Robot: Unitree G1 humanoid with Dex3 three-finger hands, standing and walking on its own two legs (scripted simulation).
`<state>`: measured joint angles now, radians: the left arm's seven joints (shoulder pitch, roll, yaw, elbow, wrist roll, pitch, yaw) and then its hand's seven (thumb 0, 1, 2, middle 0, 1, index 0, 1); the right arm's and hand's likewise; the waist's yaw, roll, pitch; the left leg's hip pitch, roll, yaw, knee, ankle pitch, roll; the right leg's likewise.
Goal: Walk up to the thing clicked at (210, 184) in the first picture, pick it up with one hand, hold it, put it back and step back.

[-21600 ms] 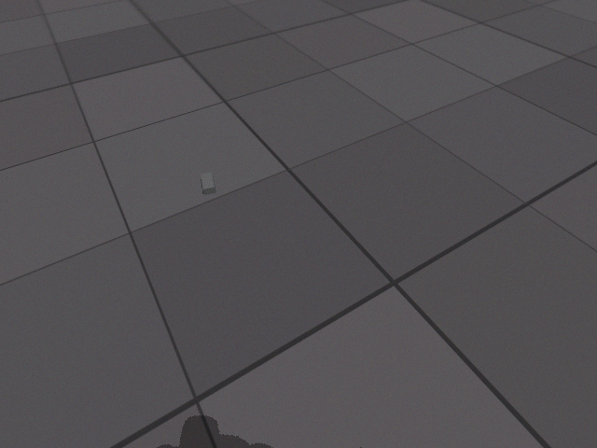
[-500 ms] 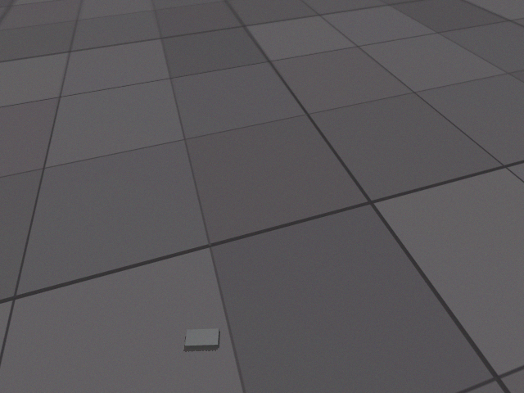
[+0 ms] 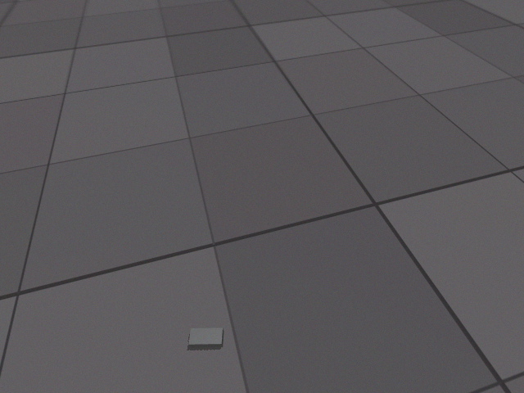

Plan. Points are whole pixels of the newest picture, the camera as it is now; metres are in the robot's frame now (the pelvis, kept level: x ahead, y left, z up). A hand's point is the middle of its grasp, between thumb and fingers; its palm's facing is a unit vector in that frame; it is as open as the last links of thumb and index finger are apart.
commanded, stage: walk up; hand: left
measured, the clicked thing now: (206, 337) +0.46 +0.24 -0.76
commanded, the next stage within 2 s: stand in 0.22 s
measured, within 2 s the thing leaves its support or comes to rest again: neither
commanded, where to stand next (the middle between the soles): +0.04 +0.02 m, yaw +0 degrees
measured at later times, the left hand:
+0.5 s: hand out of the picture +0.08 +0.25 -0.15, palm faces -0.02 -0.94 -0.34, open 7.4 cm
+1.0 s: hand out of the picture +0.08 +0.23 -0.15, palm faces -0.04 -0.93 -0.35, open 7.4 cm
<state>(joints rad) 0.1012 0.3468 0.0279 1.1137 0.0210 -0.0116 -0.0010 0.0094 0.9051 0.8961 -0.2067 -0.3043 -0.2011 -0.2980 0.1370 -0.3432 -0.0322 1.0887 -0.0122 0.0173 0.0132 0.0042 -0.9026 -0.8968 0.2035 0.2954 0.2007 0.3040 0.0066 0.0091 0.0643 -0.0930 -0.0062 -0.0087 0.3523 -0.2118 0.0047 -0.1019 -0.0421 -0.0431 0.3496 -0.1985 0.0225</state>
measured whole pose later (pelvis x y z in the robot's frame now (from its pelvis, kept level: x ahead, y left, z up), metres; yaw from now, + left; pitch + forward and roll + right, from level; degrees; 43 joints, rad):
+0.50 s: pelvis +0.00 -0.01 +0.00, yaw +0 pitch -2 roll +0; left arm 0.12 0.34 0.01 1.12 0.01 -0.01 -0.01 0.01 0.91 0.90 -0.21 -0.30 -0.20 -0.30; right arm 0.11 -0.35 0.00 1.10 -0.01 -0.01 0.00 0.00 -0.90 -0.90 0.20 0.30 0.20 0.30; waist 0.00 0.01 0.06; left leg -0.07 0.00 -0.01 0.30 -0.19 -0.01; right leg -0.09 -0.03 -0.04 0.32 -0.18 0.02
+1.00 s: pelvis +0.00 -0.02 +0.00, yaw -1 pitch -2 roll +0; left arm 0.12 0.35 0.01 1.12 0.01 -0.02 0.00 0.01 0.91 0.90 -0.21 -0.30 -0.20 -0.30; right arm 0.12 -0.35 0.00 1.11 -0.01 -0.01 0.00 0.00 -0.90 -0.90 0.20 0.30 0.20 0.30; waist 0.00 0.01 0.05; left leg -0.07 0.03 -0.01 0.31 -0.19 -0.03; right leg -0.09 -0.01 -0.04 0.31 -0.18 0.00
